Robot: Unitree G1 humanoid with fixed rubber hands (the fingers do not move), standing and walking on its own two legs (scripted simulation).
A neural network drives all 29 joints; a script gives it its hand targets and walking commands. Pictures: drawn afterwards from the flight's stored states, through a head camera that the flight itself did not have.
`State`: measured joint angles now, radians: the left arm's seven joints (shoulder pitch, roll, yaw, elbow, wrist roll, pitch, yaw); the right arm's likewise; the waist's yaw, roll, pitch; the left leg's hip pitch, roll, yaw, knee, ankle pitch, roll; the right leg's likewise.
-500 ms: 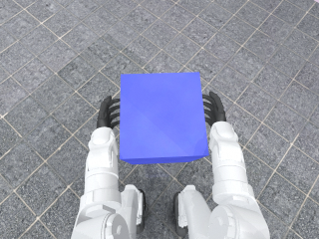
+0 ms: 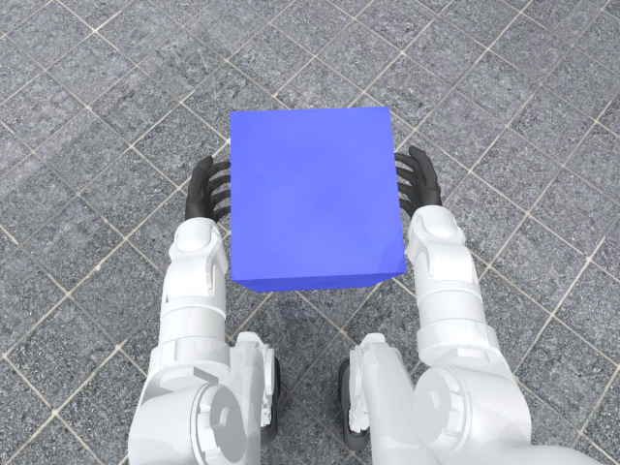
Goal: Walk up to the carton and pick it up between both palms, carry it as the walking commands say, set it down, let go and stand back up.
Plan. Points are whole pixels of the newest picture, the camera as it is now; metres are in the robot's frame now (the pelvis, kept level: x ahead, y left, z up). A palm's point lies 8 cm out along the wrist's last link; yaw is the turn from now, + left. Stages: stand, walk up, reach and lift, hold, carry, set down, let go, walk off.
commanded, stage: set down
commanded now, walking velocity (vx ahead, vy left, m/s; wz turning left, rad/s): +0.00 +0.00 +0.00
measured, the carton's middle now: (311, 215) +0.45 +0.00 -0.14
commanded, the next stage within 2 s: none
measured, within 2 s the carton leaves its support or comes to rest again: neither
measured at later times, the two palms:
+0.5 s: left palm (219, 218) +0.44 +0.15 -0.15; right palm (404, 210) +0.46 -0.14 -0.15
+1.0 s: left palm (231, 219) +0.47 +0.15 -0.24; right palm (389, 213) +0.48 -0.14 -0.25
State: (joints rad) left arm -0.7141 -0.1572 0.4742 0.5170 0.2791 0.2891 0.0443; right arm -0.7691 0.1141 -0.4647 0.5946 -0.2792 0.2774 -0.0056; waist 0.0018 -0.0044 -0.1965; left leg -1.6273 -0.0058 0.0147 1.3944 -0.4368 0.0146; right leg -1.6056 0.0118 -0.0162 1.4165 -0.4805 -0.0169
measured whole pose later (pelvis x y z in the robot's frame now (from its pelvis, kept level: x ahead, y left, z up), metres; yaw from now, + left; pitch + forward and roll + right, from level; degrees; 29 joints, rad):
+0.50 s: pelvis -0.02 +0.00 -0.08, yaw -2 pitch +43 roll +0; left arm -0.94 -0.08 0.51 0.62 0.25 0.31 0.06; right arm -0.99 0.03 -0.46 0.70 -0.25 0.29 -0.04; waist 0.03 -0.01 -0.15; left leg -1.93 -0.02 0.00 1.66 -0.48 0.00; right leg -1.91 0.04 -0.01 1.68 -0.51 -0.02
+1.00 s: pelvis -0.03 +0.00 -0.14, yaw -2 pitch +45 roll +1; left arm -1.10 0.00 0.49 0.66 0.21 0.31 0.07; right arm -1.16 -0.03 -0.43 0.74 -0.20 0.30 -0.07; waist 0.03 -0.01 -0.03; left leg -2.14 -0.02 0.00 1.88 -0.51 -0.01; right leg -2.14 0.05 -0.01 1.90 -0.54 -0.02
